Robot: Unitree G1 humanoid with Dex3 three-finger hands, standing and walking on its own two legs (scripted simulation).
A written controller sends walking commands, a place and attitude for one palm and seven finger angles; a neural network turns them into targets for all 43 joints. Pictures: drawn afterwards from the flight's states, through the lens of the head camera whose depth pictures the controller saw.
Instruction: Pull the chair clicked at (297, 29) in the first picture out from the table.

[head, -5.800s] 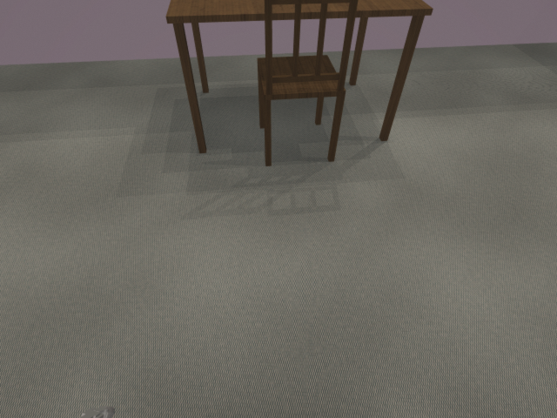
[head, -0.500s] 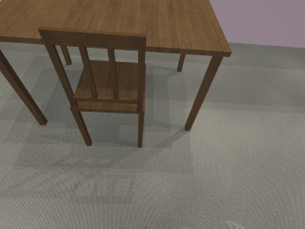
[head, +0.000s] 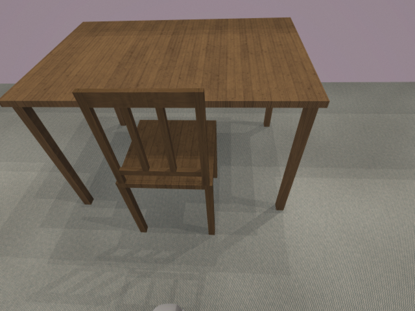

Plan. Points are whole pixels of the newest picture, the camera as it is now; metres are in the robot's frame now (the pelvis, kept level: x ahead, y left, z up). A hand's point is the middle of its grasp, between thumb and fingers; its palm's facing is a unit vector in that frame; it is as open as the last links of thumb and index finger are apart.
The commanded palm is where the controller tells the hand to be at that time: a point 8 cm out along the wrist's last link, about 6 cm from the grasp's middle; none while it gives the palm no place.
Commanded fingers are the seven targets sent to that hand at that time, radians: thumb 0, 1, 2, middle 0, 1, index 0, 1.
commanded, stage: take the last steps up to it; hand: left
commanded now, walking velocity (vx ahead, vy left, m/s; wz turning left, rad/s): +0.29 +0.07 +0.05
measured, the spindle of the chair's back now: (136, 141) +0.65 +0.28 -0.11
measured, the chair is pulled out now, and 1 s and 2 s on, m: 0.00 0.00 0.00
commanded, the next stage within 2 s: come to a stop and stand still in 0.42 s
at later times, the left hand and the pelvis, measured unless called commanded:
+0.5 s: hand (106, 301) +0.18 +0.26 -0.18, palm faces +0.04 -0.98 -0.18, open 7.4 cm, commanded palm none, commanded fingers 0.00 0.90 0.90 -0.20 -0.30 -0.20 -0.30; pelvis +0.16 +0.08 -0.01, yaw -1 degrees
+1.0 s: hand (121, 264) +0.27 +0.26 -0.19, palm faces +0.00 -0.97 -0.23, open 7.3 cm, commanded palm none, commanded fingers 0.00 0.90 0.90 -0.20 -0.30 -0.20 -0.30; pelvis +0.20 +0.07 -0.02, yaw -1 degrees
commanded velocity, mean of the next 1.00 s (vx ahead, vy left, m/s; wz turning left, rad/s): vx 0.01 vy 0.01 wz -0.01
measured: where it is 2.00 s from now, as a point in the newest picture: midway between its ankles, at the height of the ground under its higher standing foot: outside the picture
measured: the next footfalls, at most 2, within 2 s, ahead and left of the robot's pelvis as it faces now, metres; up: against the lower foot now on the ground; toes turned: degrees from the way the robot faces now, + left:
left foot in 0.26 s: +0.23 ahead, +0.18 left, +0.00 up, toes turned +3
right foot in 0.64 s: +0.26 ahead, -0.04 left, +0.00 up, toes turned -3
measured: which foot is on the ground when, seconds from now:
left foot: up 0.00-0.24, down 0.26-1.00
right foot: down 0.00-0.26, up 0.28-0.62, down 0.64-1.00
